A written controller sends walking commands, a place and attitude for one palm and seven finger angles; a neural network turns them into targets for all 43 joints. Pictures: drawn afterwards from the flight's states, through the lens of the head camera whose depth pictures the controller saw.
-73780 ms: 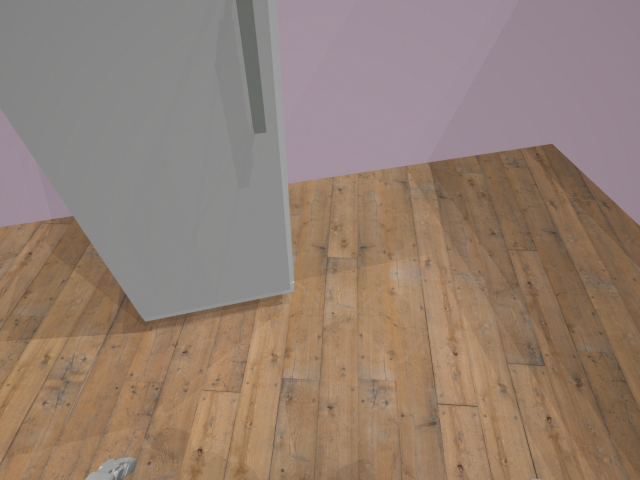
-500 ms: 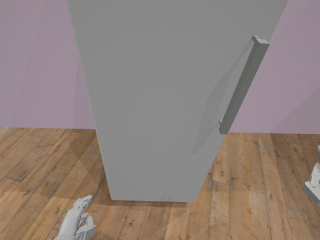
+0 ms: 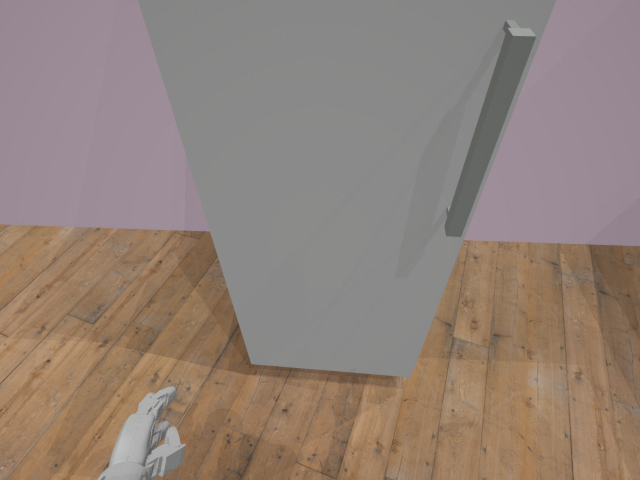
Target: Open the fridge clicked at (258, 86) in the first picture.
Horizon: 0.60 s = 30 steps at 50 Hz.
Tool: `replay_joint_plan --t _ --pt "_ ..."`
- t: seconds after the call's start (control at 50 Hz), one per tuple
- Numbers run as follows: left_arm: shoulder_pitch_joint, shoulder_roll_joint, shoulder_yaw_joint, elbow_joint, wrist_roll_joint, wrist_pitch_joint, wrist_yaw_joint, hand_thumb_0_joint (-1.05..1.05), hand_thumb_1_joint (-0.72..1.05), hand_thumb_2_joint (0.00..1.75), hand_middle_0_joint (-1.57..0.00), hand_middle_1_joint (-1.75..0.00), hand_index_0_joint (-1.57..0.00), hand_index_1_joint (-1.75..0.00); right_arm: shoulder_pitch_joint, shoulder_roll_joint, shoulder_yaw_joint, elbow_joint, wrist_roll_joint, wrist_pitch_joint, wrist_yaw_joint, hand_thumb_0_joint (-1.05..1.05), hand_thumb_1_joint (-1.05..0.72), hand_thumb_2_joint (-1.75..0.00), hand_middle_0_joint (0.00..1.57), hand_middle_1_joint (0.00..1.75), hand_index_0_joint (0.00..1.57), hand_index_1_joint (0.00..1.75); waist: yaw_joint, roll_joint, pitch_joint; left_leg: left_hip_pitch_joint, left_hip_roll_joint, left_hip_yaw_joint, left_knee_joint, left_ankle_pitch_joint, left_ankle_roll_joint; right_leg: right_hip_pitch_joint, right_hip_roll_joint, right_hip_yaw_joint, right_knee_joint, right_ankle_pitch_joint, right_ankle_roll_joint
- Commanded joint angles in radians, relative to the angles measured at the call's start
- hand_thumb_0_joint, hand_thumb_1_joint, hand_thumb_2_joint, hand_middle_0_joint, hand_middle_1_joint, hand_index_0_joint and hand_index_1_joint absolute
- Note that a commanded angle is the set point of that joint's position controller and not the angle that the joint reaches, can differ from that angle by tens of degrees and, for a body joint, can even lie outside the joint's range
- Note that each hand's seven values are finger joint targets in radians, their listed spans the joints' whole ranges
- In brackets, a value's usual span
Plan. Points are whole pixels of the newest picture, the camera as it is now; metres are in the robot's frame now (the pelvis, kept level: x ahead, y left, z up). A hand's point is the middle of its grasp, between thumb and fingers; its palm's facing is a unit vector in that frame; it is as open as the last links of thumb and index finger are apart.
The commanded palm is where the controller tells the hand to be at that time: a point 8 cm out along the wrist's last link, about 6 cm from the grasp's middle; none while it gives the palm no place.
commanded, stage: step back with the hand held close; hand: right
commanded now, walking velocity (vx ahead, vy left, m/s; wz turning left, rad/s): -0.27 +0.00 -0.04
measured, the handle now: (477, 144) +0.53 -0.20 +0.17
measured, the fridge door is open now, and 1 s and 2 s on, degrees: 2 2 2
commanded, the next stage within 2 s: stop stepping back and stand still in 0.84 s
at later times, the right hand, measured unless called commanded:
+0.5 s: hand out of the picture +0.14 -0.27 +0.16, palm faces +0.40 +0.81 -0.42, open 7.4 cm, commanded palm +0.07 -0.30 +0.18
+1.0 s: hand out of the picture +0.00 -0.29 +0.15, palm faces +0.43 +0.83 -0.35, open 7.4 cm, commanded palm -0.09 -0.32 +0.18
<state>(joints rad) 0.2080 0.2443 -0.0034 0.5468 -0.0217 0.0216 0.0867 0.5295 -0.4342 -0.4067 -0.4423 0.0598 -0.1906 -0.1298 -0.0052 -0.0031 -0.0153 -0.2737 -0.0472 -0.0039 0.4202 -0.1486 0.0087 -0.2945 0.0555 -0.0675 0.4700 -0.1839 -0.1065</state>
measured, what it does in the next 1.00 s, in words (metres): walks backwards: left foot, then right foot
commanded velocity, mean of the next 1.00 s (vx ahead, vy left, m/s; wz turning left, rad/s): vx -0.32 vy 0.01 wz -0.02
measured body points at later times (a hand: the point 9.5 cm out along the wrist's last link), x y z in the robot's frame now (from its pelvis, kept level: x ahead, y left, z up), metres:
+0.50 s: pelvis -0.08 +0.00 -0.01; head -0.03 -0.04 +0.44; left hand +0.13 +0.21 -0.07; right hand +0.11 -0.31 +0.18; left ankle -0.18 +0.14 -0.74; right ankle +0.04 -0.05 -0.74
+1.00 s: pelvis -0.23 -0.02 -0.01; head -0.19 -0.07 +0.44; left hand -0.06 +0.23 -0.08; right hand -0.03 -0.34 +0.17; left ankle -0.20 +0.13 -0.72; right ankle -0.17 -0.12 -0.74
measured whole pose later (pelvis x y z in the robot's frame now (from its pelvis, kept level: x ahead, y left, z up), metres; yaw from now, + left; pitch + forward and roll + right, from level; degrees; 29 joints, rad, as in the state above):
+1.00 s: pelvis -0.23 -0.02 -0.01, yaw -1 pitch +1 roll +2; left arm 0.17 0.20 0.01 0.65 0.00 -0.08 0.08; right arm 0.39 -0.42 -0.42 -0.47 0.05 -0.22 -0.14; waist -0.01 0.08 0.06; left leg -0.38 -0.02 -0.05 0.66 -0.35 -0.01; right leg -0.40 0.00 0.02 0.58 -0.20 -0.03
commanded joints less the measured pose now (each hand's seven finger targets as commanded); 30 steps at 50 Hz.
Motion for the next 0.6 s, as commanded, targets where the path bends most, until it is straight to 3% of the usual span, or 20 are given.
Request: replay_joint_plan --t 0.0,0.08,0.14,0.18,0.2,0.28,0.36,0.4,0.44,0.48,0.5,0.52,0.54,0.58 --pt "-0.122 0.145 0.054 -0.162 0.004 -0.07 0.017 0.0 0.9 0.9 -0.2 -0.3 -0.2 -0.3 -0.085 -0.165 -0.136 -0.187 -0.028 -0.075 -0.022 0.0 -0.9 -0.9 0.2 0.3 0.2 0.3 -0.016 -0.116 -0.057 0.315 0.027 -0.101 0.145 0.013 -0.015 -0.369 -0.234 0.31 -0.294 -0.427 -0.02" --pt "-0.106 0.145 0.061 -0.153 0.012 -0.092 0.015 0.0 0.9 0.9 -0.2 -0.3 -0.2 -0.3 -0.131 -0.154 -0.14 -0.194 -0.05 -0.091 -0.016 0.0 -0.9 -0.9 0.2 0.3 0.2 0.3 -0.012 -0.086 -0.04 0.334 0.0 -0.089 0.247 0.008 -0.023 -0.447 -0.281 0.373 -0.324 -0.528 -0.04" --pt "-0.1 0.137 0.06 -0.143 0.015 -0.107 0.007 0.0 0.9 0.9 -0.2 -0.3 -0.2 -0.3 -0.134 -0.139 -0.128 -0.219 -0.045 -0.107 -0.007 0.0 -0.9 -0.9 0.2 0.3 0.2 0.3 -0.007 -0.066 -0.051 0.258 -0.004 -0.096 0.238 0.017 -0.014 -0.351 -0.274 0.373 -0.285 -0.425 -0.024" --pt "-0.103 0.139 0.056 -0.131 0.023 -0.118 0.004 0.0 0.9 0.9 -0.2 -0.3 -0.2 -0.3 -0.15 -0.131 -0.125 -0.229 -0.051 -0.121 0.0 0.0 -0.9 -0.9 0.2 0.3 0.2 0.3 -0.009 -0.108 -0.05 0.265 -0.017 -0.093 0.256 -0.051 -0.018 -0.363 -0.284 0.374 -0.304 -0.474 -0.026" --pt "-0.1 0.137 0.06 -0.129 0.023 -0.126 0.001 0.0 0.9 0.9 -0.2 -0.3 -0.2 -0.3 -0.16 -0.136 -0.127 -0.249 -0.048 -0.126 0.001 0.0 -0.9 -0.9 0.2 0.3 0.2 0.3 -0.008 -0.128 -0.062 0.228 -0.014 -0.093 0.229 -0.029 -0.011 -0.303 -0.277 0.37 -0.286 -0.415 -0.017" --pt "-0.098 0.123 0.054 -0.102 0.034 -0.15 -0.007 0.0 0.9 0.9 -0.2 -0.3 -0.2 -0.3 -0.156 -0.125 -0.116 -0.266 -0.044 -0.148 0.006 0.0 -0.9 -0.9 0.2 0.3 0.2 0.3 -0.011 -0.164 -0.108 0.192 -0.026 -0.069 0.231 -0.145 -0.011 -0.204 -0.299 0.362 -0.287 -0.342 -0.013" --pt "-0.092 0.107 0.054 -0.075 0.039 -0.163 -0.018 0.0 0.9 0.9 -0.2 -0.3 -0.2 -0.3 -0.113 -0.136 -0.124 -0.27 -0.023 -0.162 0.007 0.0 -0.9 -0.9 0.2 0.3 0.2 0.3 -0.012 -0.144 -0.161 0.119 -0.029 -0.047 0.117 -0.227 0.004 -0.043 -0.295 0.348 -0.266 -0.202 0.033" --pt "-0.085 0.102 0.058 -0.055 0.045 -0.164 -0.023 0.0 0.9 0.9 -0.2 -0.3 -0.2 -0.3 -0.074 -0.163 -0.152 -0.276 -0.007 -0.168 0.004 0.0 -0.9 -0.9 0.2 0.3 0.2 0.3 -0.017 -0.141 -0.212 0.068 -0.01 -0.053 -0.007 -0.2 0.023 0.094 -0.283 0.332 -0.21 0.019 0.079" --pt "-0.1 0.093 0.047 -0.041 0.043 -0.16 -0.026 0.0 0.9 0.9 -0.2 -0.3 -0.2 -0.3 -0.08 -0.161 -0.132 -0.287 0.007 -0.173 0.009 0.0 -0.9 -0.9 0.2 0.3 0.2 0.3 -0.018 -0.131 -0.256 0.014 0.014 -0.063 -0.092 -0.109 0.026 0.231 -0.253 0.255 -0.108 0.319 0.108" --pt "-0.117 0.091 0.044 -0.037 0.041 -0.154 -0.025 0.0 0.9 0.9 -0.2 -0.3 -0.2 -0.3 -0.075 -0.189 -0.151 -0.29 0.012 -0.174 0.011 0.0 -0.9 -0.9 0.2 0.3 0.2 0.3 -0.018 -0.109 -0.299 -0.02 0.039 -0.078 -0.094 0.057 0.009 0.314 -0.225 0.188 -0.03 0.469 0.1" --pt "-0.109 0.085 0.049 -0.033 0.04 -0.151 -0.026 0.0 0.9 0.9 -0.2 -0.3 -0.2 -0.3 -0.063 -0.21 -0.174 -0.309 0.012 -0.176 0.008 0.0 -0.9 -0.9 0.2 0.3 0.2 0.3 -0.018 -0.101 -0.367 -0.004 0.053 -0.079 -0.067 0.16 -0.002 0.364 -0.22 0.175 -0.001 0.574 0.097" --pt "-0.115 0.079 0.046 -0.049 0.032 -0.145 -0.026 0.0 0.9 0.9 -0.2 -0.3 -0.2 -0.3 -0.063 -0.202 -0.164 -0.32 0.015 -0.17 0.01 0.0 -0.9 -0.9 0.2 0.3 0.2 0.3 -0.014 -0.081 -0.389 -0.011 0.044 -0.063 -0.039 0.229 -0.019 0.398 -0.206 0.146 0.011 0.632 0.084" --pt "-0.116 0.083 0.054 -0.059 0.018 -0.146 -0.027 0.0 0.9 0.9 -0.2 -0.3 -0.2 -0.3 -0.078 -0.197 -0.15 -0.351 0.015 -0.163 0.016 0.0 -0.9 -0.9 0.2 0.3 0.2 0.3 -0.006 -0.073 -0.403 -0.035 0.013 -0.027 0.001 0.154 -0.033 0.43 -0.198 0.133 -0.001 0.622 0.077" --pt "-0.136 0.095 0.059 -0.09 0.017 -0.146 -0.03 0.0 0.9 0.9 -0.2 -0.3 -0.2 -0.3 0.014 -0.218 -0.193 -0.342 0.03 -0.151 0.02 0.0 -0.9 -0.9 0.2 0.3 0.2 0.3 -0.015 -0.133 -0.368 -0.031 -0.018 -0.015 0.027 -0.095 -0.042 0.338 -0.227 0.175 -0.081 0.381 0.053"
